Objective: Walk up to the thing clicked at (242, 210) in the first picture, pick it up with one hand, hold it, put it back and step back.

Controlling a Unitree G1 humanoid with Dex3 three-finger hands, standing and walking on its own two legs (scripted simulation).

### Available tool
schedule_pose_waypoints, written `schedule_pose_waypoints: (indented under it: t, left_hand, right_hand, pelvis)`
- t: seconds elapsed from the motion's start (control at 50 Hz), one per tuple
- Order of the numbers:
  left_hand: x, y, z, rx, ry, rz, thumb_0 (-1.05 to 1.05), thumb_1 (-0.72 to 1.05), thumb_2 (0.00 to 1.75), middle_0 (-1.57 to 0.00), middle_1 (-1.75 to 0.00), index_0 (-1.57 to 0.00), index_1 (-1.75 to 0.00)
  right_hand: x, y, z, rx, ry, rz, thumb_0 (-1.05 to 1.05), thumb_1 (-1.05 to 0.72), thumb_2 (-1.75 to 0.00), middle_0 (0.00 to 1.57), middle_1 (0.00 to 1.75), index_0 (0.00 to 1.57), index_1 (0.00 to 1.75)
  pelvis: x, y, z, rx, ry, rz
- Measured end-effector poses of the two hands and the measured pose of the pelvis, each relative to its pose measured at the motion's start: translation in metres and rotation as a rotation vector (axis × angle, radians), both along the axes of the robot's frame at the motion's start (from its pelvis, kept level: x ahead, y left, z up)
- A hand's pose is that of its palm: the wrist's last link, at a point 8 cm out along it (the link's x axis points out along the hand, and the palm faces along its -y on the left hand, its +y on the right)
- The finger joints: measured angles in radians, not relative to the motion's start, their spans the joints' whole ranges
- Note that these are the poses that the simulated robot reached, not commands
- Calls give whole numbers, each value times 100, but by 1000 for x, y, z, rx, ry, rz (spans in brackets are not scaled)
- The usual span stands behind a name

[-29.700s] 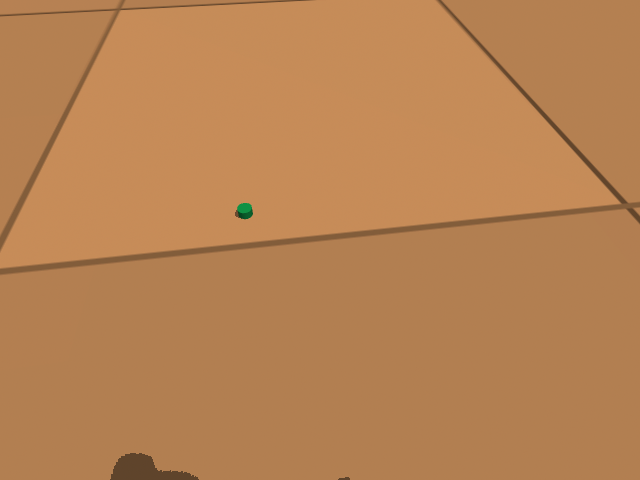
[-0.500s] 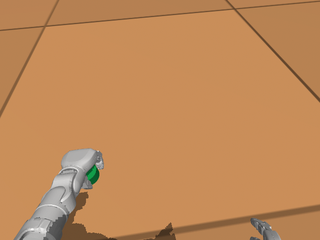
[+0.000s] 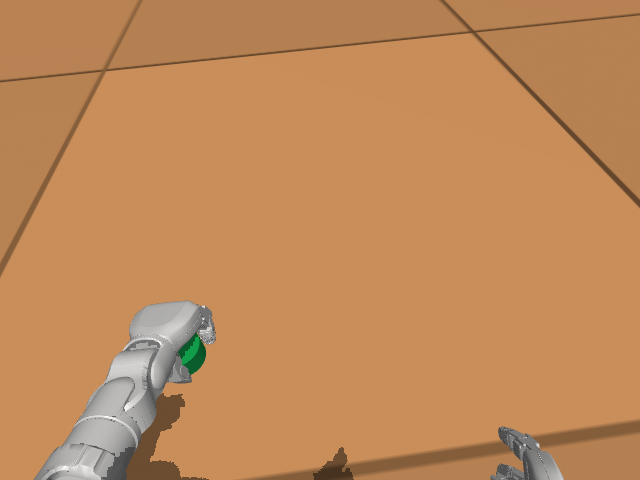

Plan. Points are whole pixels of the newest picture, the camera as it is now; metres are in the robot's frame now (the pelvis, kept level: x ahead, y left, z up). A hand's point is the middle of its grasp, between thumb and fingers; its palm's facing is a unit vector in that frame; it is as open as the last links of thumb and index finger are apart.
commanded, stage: hold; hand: left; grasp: from above
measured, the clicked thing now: (181, 351) +0.32 +0.23 -0.07
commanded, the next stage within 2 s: crouch in 0.90 s
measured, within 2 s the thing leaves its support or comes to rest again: neither
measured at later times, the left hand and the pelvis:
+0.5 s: hand (172, 362) +0.28 +0.22 -0.03, palm faces -0.45 -0.07 -0.89, open 7.8 cm; pelvis -0.01 +0.00 +0.01, yaw +0 degrees
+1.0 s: hand (174, 355) +0.29 +0.22 -0.03, palm faces -0.44 -0.07 -0.90, open 7.8 cm; pelvis +0.00 +0.00 +0.01, yaw +0 degrees
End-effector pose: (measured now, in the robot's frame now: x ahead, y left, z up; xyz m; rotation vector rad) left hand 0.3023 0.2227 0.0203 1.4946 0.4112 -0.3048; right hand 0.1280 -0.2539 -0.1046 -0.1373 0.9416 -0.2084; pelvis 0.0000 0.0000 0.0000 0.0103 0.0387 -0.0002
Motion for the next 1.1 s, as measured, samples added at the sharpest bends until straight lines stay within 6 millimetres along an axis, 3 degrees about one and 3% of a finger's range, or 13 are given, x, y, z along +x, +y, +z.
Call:
schedule_pose_waypoints:
  t: [0.56, 1.1]
  left_hand:
    - [-15, 2, 10, -14, 2, -5, 0, 26, 35, -60, -70, -83, -63]
    - [-2, 4, 7, -6, -2, 4, 0, 26, 32, -61, -69, -85, -61]
  right_hand:
    - [8, 11, 8, 13, -37, 23, 1, -91, -90, 21, 30, 20, 29]
    - [14, 7, 8, 9, -3, 9, 1, -91, -90, 21, 30, 20, 29]
  pelvis:
    - [-7, 1, 5, 1, -34, -4]
    - [4, 1, 7, -1, -26, -1]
